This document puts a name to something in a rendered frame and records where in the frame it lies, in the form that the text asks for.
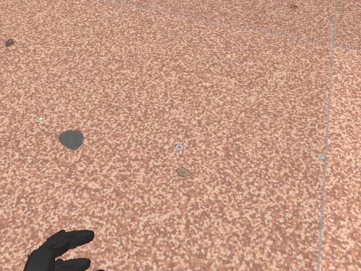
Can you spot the left robot hand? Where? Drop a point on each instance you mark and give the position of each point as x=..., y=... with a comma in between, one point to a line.
x=43, y=259

